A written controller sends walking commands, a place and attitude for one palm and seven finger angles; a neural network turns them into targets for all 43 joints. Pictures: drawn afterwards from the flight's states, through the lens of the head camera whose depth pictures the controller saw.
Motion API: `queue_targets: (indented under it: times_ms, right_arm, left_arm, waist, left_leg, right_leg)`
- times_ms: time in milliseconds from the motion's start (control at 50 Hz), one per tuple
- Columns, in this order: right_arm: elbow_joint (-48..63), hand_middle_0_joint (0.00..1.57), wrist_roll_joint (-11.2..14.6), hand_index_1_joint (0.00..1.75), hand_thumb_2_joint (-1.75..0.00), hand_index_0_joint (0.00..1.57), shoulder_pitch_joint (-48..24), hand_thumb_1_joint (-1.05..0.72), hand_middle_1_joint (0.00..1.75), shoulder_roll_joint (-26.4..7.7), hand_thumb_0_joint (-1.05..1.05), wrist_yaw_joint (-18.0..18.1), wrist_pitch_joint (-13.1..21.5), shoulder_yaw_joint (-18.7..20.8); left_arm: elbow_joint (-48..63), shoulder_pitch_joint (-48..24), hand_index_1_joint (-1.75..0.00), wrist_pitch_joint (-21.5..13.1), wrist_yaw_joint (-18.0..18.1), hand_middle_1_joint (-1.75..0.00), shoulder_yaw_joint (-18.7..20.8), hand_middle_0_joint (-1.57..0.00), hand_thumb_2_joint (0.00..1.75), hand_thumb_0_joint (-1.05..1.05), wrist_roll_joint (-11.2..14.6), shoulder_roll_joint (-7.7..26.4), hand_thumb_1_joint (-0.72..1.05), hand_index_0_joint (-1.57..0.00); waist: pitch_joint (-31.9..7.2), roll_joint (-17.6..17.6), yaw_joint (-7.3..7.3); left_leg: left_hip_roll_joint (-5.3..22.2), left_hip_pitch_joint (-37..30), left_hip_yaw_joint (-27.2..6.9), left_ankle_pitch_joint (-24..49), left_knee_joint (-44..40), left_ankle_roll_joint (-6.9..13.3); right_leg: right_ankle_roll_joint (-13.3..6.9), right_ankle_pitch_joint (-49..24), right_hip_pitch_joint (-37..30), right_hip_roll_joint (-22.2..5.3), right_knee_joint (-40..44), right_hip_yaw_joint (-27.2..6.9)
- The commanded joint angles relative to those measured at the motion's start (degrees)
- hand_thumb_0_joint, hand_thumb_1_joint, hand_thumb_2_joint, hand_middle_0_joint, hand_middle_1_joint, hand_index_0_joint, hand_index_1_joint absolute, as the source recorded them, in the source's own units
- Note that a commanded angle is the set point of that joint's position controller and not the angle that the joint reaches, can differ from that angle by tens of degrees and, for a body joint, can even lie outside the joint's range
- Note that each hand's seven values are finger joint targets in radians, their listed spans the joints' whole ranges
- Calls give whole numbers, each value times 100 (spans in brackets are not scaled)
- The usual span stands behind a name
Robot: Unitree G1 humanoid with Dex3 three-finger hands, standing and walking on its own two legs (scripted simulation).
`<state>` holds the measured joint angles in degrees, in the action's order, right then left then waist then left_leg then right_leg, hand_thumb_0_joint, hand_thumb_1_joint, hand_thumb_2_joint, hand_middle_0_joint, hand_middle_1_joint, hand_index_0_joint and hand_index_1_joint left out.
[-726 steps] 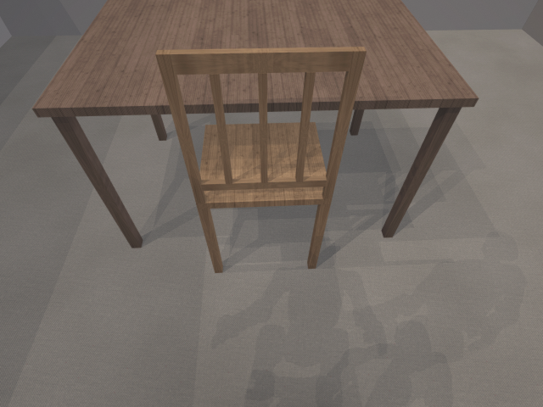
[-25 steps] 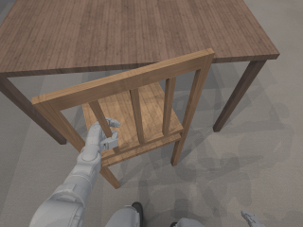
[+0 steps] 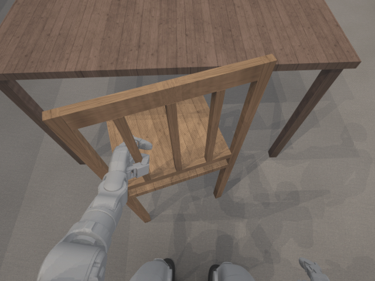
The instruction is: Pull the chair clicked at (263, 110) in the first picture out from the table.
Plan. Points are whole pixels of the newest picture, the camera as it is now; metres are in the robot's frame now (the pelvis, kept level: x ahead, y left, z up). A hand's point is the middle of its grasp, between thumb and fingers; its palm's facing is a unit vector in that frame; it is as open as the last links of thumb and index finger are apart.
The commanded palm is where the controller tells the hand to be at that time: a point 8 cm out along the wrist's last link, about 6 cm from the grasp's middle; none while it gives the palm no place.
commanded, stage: step backward, pulling the chair out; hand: left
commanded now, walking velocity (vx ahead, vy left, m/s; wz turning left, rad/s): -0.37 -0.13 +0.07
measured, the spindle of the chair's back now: (175, 142) +0.43 +0.04 -0.05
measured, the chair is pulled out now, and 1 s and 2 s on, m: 0.15 0.28 0.37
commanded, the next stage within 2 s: none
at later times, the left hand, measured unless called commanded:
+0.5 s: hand (141, 188) +0.31 +0.12 -0.06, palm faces -0.07 -0.98 -0.18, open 5.2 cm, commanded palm +0.31 +0.17 -0.06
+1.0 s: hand (135, 222) +0.23 +0.12 -0.06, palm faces -0.02 -0.98 -0.20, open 5.2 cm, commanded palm +0.24 +0.17 -0.05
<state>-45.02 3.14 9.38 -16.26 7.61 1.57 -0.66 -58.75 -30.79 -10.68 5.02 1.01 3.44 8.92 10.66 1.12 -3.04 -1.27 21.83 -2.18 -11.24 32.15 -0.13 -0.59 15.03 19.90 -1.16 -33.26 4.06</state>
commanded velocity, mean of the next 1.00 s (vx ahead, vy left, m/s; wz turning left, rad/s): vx -0.38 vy -0.04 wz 0.05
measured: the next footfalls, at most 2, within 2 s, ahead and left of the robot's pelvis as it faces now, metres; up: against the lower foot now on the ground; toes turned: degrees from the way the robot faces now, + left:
right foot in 0.58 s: -0.01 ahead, -0.13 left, +0.00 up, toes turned -1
left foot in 0.86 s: -0.04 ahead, +0.13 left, +0.00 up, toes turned +0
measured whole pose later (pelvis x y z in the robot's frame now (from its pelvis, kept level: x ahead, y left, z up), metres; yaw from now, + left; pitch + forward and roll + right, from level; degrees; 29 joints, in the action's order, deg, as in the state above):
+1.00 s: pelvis -0.14 -0.01 -0.01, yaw +2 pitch +1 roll +1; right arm -42.8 2.2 11.4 -15.1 6.9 1.2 0.4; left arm -58.4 -32.6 -9.8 4.6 -0.4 2.2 10.5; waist 10.9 -0.1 -2.6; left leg -0.2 23.8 -1.8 -12.4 34.8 -1.1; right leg 0.1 10.0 26.1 -2.1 -34.6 1.8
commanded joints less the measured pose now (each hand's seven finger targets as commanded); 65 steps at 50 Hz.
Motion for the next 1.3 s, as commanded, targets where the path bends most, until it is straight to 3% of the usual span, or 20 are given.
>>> queue_targets:
  times_ms: [0,60,140,200,300,360,400,460,540,620,740,800,840,900,980,1020,1080,1120,1240,1280]
  right_arm:
    - [559,20,-83,30,-90,20,316,-90,30,-683,0,-40,22,262]
    - [641,20,-142,30,-90,20,358,-90,30,-647,0,-133,-10,329]
    - [832,20,-128,30,-90,20,232,-90,30,-580,0,-181,-12,336]
    - [960,20,-29,30,-90,20,221,-90,30,-569,0,-117,6,335]
    - [899,20,40,30,-90,20,118,-90,30,-527,0,-33,120,265]
    - [716,20,-29,30,-90,20,216,-90,30,-623,0,37,164,197]
    - [796,20,-48,30,-90,20,234,-90,30,-750,0,51,149,261]
    - [833,20,-176,30,-90,20,102,-90,30,-618,0,-37,22,242]
    - [620,20,-183,30,-90,20,440,-90,30,-552,0,-140,101,312]
    - [643,20,-89,30,-90,20,402,-90,30,-620,0,-138,95,394]
    - [694,20,45,30,-90,20,131,-90,30,-510,0,-39,190,313]
    - [564,20,-10,30,-90,20,326,-90,30,-565,0,15,255,225]
    - [665,20,-31,30,-90,20,312,-90,30,-720,0,55,259,299]
    - [770,20,-107,30,-90,20,156,-90,30,-594,0,-7,138,252]
    - [651,20,-99,30,-90,20,375,-90,30,-596,0,-42,117,325]
    - [709,20,-38,30,-90,20,288,-90,30,-625,0,-29,102,364]
    - [655,20,61,30,-90,20,476,-90,30,-554,0,-25,192,375]
    - [546,20,45,30,-90,20,444,-90,30,-574,0,-34,246,361]
    - [434,20,32,30,-90,20,634,-90,30,-630,0,-2,274,205]
    - [568,20,-3,30,-90,20,584,-90,30,-818,0,57,192,304]
  left_arm:
    - [1346,-2177,-145,-394,3,-145,40,-50,90,0,-204,1078,90,-50]
    - [1304,-1899,-145,-445,14,-145,138,-50,90,0,-276,1109,90,-50]
    - [1492,-1888,-145,-464,-11,-145,116,-50,90,0,-269,1123,90,-50]
    - [1595,-1799,-145,-452,0,-145,171,-50,90,0,-197,1338,90,-50]
    - [1533,-1770,-145,-330,69,-145,142,-50,90,0,-135,1492,90,-50]
    - [1454,-1739,-145,-212,99,-145,168,-50,90,0,-145,1453,90,-50]
    - [1552,-1857,-145,-246,60,-145,-23,-50,90,0,-112,1130,90,-50]
    - [1678,-2236,-145,-328,9,-145,-94,-50,90,0,-173,937,90,-50]
    - [1461,-2208,-145,-439,-6,-145,-19,-50,90,0,-289,915,90,-50]
    - [1364,-2215,-145,-491,-29,-145,116,-50,90,0,-274,1226,90,-50]
    - [1168,-2050,-145,-399,56,-145,234,-50,90,0,-173,1604,90,-50]
    - [1147,-1957,-145,-299,71,-145,205,-50,90,0,-139,1422,90,-50]
    - [1226,-2021,-145,-323,65,-145,127,-50,90,0,-123,1255,90,-50]
    - [1475,-2455,-145,-382,10,-145,-91,-50,90,0,-147,932,90,-50]
    - [1292,-2274,-145,-401,-26,-145,32,-50,90,0,-234,1086,90,-50]
    - [1309,-2374,-145,-422,-15,-145,105,-50,90,0,-222,1269,90,-50]
    - [1130,-2096,-145,-445,58,-145,227,-50,90,0,-168,1641,90,-50]
    - [910,-1963,-145,-352,121,-145,280,-50,90,0,-176,1663,90,-50]
    - [1112,-2074,-145,-61,68,-145,167,-50,90,0,-66,1342,90,-50]
    - [1139,-2065,-145,11,53,-145,99,-50,90,0,-62,1191,90,-50]
  waist:
    - [-3586,668,88]
    - [-3483,920,105]
    - [-3205,844,86]
    - [-3233,265,39]
    - [-2880,-633,69]
    - [-2773,-569,14]
    - [-2821,4,78]
    - [-2902,1229,135]
    - [-3272,599,45]
    - [-3242,611,40]
    - [-2828,-626,101]
    - [-2790,-747,23]
    - [-2758,-173,91]
    - [-2818,1161,158]
    - [-3108,505,105]
    - [-2858,623,127]
    - [-2769,-494,113]
    - [-2772,-986,200]
    - [-3011,-884,87]
    - [-2781,25,202]
  left_leg:
    - [1386,-1997,-1177,4631,-114,434]
    - [1529,-2079,-1338,4409,-198,529]
    - [1471,-1069,-1193,3189,-235,436]
    - [1084,-259,-866,1593,-62,174]
    - [228,-409,-288,-1181,1419,-175]
    - [425,-604,-413,-274,256,-105]
    - [1089,-769,-960,1626,-665,201]
    - [1759,-691,-1759,1821,-986,674]
    - [1671,-1905,-1362,4175,20,619]
    - [1308,-917,-856,2488,31,268]
    - [228,-375,-254,-1237,1628,-185]
    - [417,-702,-327,-533,254,-97]
    - [991,-816,-770,1043,-529,174]
    - [1627,-526,-1363,1347,-859,578]
    - [1516,-897,-984,2682,-166,417]
    - [1338,-32,-740,1086,-239,272]
    - [382,-66,-146,-1323,887,-66]
    - [58,-267,-112,-1665,2269,-171]
    - [356,-767,-56,-834,-394,-88]
    - [979,-789,-499,357,-745,188]
  right_leg:
    - [93,-1799,-859,-476,-180,-627]
    - [24,-582,-540,-232,-117,-555]
    - [-75,-1085,-1153,-318,113,-642]
    - [-271,-1934,-1672,-813,300,-1020]
    - [-749,-1302,-779,-1977,1369,-1548]
    - [-480,-2052,-1036,-1561,823,-889]
    - [4,-1464,-988,-632,198,-449]
    - [31,446,-574,-207,-854,-476]
    - [28,-694,-558,-198,48,-575]
    - [-82,-1595,-1225,-416,270,-715]
    - [-715,-882,-587,-1990,1437,-1737]
    - [-408,-1493,-804,-1540,880,-1022]
    - [30,-1120,-717,-693,344,-624]
    - [70,50,-626,-249,-691,-479]
    - [36,-1225,-954,-332,-197,-591]
    - [-106,-726,-1175,-528,-195,-792]
    - [-499,484,-453,-1556,1283,-1921]
    - [-793,815,-217,-2146,1967,-2240]
    - [-262,-1207,-1062,-1583,884,-1174]
    - [114,-819,-756,-805,454,-693]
